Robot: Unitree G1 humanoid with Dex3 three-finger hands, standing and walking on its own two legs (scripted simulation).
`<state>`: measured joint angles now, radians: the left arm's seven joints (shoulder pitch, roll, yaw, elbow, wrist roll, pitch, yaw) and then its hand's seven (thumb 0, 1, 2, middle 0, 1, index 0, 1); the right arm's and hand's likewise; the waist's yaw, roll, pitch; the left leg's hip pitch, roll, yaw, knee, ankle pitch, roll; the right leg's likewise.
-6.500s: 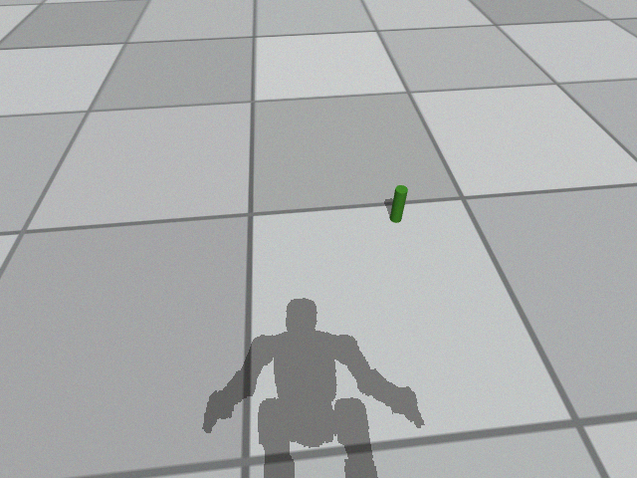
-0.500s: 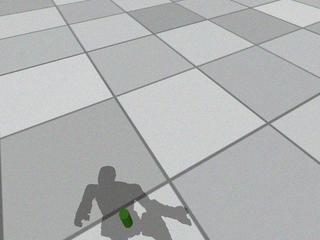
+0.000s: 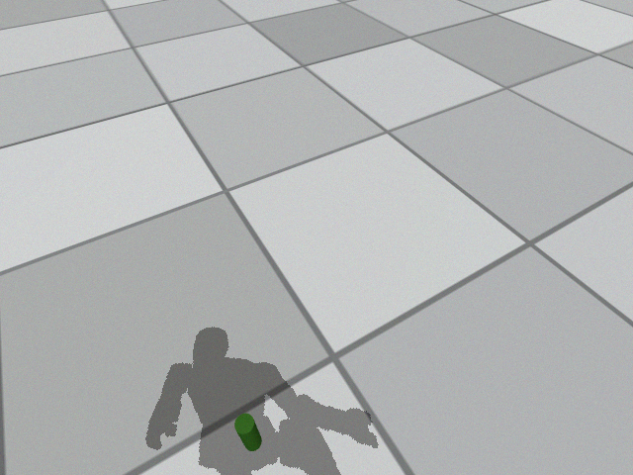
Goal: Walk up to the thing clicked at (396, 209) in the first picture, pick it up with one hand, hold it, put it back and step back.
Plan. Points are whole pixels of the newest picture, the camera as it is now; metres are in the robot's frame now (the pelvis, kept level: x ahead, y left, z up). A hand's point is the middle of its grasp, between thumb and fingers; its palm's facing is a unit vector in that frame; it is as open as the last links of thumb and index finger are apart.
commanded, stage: stand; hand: left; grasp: from the side
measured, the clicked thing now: (249, 433) +0.37 +0.21 -0.70
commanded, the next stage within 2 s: go down in 0.72 s
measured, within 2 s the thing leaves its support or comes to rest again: neither
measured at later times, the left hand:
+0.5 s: hand out of the picture +0.07 +0.26 -0.16, palm faces -0.03 -0.94 -0.35, open 7.4 cm
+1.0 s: hand out of the picture +0.14 +0.26 -0.16, palm faces +0.04 -0.94 -0.33, open 9.5 cm
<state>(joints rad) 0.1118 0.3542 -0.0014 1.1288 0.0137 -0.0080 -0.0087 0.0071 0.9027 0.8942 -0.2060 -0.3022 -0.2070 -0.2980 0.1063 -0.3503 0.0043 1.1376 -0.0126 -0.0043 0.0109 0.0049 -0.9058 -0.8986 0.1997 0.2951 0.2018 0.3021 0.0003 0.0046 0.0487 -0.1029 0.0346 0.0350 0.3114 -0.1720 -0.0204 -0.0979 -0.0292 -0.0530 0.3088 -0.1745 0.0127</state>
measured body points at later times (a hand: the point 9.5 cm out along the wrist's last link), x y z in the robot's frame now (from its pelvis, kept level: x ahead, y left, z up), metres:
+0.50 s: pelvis +0.00 +0.00 +0.00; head +0.01 +0.00 +0.45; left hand +0.08 +0.31 -0.13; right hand +0.08 -0.30 -0.13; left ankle +0.00 +0.13 -0.75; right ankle +0.00 -0.12 -0.75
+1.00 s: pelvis -0.01 +0.00 -0.01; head +0.05 +0.01 +0.43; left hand +0.14 +0.30 -0.14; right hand +0.09 -0.27 -0.14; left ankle +0.00 +0.13 -0.75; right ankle +0.00 -0.12 -0.75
